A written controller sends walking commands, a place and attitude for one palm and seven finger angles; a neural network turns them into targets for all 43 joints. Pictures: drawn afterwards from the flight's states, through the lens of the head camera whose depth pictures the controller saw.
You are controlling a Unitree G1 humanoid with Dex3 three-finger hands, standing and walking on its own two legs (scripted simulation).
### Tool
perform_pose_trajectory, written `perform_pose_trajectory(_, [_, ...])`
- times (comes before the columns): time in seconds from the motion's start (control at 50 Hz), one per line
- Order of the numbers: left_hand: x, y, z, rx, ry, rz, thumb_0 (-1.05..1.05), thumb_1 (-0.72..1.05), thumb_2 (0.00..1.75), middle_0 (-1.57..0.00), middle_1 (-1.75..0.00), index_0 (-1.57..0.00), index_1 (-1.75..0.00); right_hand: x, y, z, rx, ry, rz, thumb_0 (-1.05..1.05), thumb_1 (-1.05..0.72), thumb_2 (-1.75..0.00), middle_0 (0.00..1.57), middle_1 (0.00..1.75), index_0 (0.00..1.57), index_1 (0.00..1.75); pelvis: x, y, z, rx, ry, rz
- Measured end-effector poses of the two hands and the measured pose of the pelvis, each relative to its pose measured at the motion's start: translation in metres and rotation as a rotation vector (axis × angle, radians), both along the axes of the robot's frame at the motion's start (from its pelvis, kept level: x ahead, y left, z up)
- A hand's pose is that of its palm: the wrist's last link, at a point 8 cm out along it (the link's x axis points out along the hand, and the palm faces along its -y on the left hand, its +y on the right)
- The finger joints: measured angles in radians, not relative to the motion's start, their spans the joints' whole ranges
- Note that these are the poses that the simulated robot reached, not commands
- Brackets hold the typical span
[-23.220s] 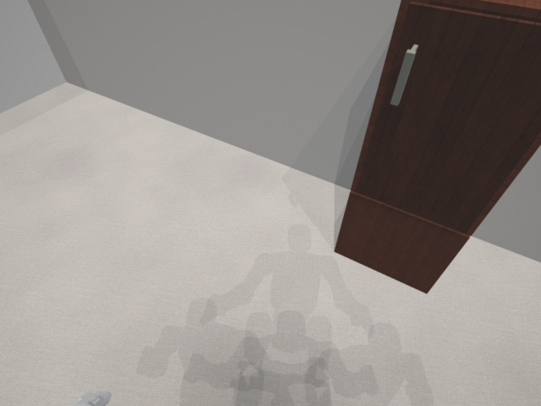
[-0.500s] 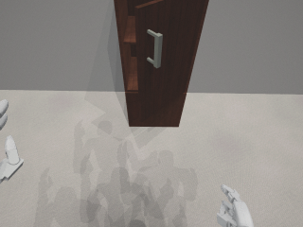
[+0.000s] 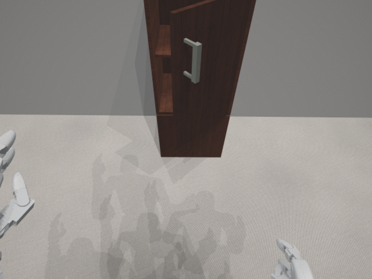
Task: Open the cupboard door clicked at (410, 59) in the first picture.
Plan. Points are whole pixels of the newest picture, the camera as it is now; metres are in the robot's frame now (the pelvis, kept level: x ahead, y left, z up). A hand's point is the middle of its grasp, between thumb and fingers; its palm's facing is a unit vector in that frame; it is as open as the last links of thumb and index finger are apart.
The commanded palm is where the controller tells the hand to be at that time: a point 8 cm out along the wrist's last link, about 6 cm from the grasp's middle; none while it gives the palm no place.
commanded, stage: stop stepping back and stand still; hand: left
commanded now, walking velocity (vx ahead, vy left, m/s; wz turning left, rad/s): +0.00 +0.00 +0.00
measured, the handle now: (191, 61) +0.72 +0.03 +0.10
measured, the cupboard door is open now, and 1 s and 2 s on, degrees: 42 42 42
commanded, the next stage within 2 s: let the arm hang, fingers relaxed in 0.06 s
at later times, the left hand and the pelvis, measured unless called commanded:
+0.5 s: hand out of the picture +0.04 +0.17 -0.17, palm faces -0.02 -0.98 -0.18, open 7.2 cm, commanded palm none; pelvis -0.01 -0.01 -0.01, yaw +2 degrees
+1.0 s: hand out of the picture +0.06 +0.21 -0.15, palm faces +0.04 -0.94 -0.34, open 7.4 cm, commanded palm none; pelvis +0.01 -0.03 +0.00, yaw +2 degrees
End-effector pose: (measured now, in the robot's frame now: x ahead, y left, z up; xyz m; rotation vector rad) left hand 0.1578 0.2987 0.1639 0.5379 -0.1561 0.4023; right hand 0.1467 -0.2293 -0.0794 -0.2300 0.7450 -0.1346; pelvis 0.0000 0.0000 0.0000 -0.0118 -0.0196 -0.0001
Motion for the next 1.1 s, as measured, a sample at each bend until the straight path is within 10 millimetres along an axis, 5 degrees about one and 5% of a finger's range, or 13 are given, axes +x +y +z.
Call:
perform_pose_trajectory(0.18, [0.004, 0.000, -0.003, 0.025, 0.013, -0.026, 0.01, 0.89, 0.90, -0.21, -0.30, -0.21, -0.31, 0.001, -0.001, -0.003, 0.004, 0.000, 0.019, 0.01, -0.90, -0.90, 0.20, 0.30, 0.20, 0.30, 0.000, 0.001, -0.001, -0.001, 0.012, 0.013])
perform_pose_trajectory(0.26, [0.018, 0.010, -0.101, -0.118, 0.426, 0.009, 0.00, 0.90, 0.90, -0.20, -0.30, -0.21, -0.30, -0.002, -0.011, -0.033, 0.030, 0.111, 0.059, 0.01, -0.90, -0.90, 0.20, 0.30, 0.20, 0.30, -0.005, 0.005, -0.008, 0.006, 0.029, 0.031])
perform_pose_trajectory(0.36, [-0.030, -0.023, -0.232, -0.324, 0.984, 0.054, 0.01, 0.90, 0.90, -0.20, -0.30, -0.20, -0.30, -0.032, -0.028, -0.052, 0.032, 0.238, 0.005, 0.01, -0.90, -0.90, 0.20, 0.30, 0.20, 0.30, -0.008, 0.001, -0.012, 0.023, 0.018, 0.017])
perform_pose_trajectory(0.42, [-0.072, -0.057, -0.280, -0.442, 1.198, 0.050, 0.01, 0.91, 0.90, -0.20, -0.30, -0.20, -0.30, -0.061, -0.038, -0.054, 0.004, 0.352, -0.017, 0.01, -0.90, -0.90, 0.20, 0.30, 0.20, 0.30, -0.009, -0.005, -0.011, 0.024, 0.010, 0.020])
perform_pose_trajectory(0.48, [-0.112, -0.084, -0.305, -0.543, 1.335, 0.071, 0.01, 0.91, 0.90, -0.20, -0.30, -0.21, -0.30, -0.093, -0.047, -0.054, -0.025, 0.477, -0.035, 0.01, -0.90, -0.90, 0.20, 0.30, 0.20, 0.30, -0.009, -0.011, -0.009, 0.020, 0.006, 0.025])
perform_pose_trajectory(0.6, [-0.160, -0.077, -0.310, -0.585, 1.445, 0.196, 0.01, 0.95, 0.90, -0.21, -0.30, -0.21, -0.30, -0.133, -0.055, -0.054, -0.036, 0.644, -0.061, 0.01, -0.90, -0.90, 0.20, 0.30, 0.20, 0.30, -0.006, -0.020, -0.004, 0.010, 0.002, 0.042])
perform_pose_trajectory(0.72, [-0.172, -0.057, -0.297, -0.544, 1.473, 0.289, 0.01, 0.93, 0.90, -0.21, -0.30, -0.21, -0.30, -0.136, -0.050, -0.062, 0.002, 0.666, -0.070, 0.01, -0.90, -0.90, 0.20, 0.30, 0.20, 0.30, -0.002, -0.023, -0.001, 0.008, -0.005, 0.041])
perform_pose_trajectory(0.9, [-0.133, -0.040, -0.280, -0.479, 1.384, 0.303, 0.01, 0.91, 0.90, -0.20, -0.30, -0.20, -0.30, -0.110, -0.042, -0.070, 0.051, 0.609, -0.050, 0.01, -0.90, -0.90, 0.20, 0.30, 0.20, 0.30, 0.007, -0.025, 0.002, 0.015, -0.010, 0.036])
perform_pose_trajectory(1.1, [-0.078, -0.053, -0.276, -0.467, 1.293, 0.219, 0.01, 0.91, 0.90, -0.20, -0.30, -0.20, -0.30, -0.078, -0.054, -0.064, 0.030, 0.546, -0.052, 0.00, -0.90, -0.90, 0.20, 0.30, 0.20, 0.30, 0.017, -0.029, 0.004, 0.020, -0.011, 0.031])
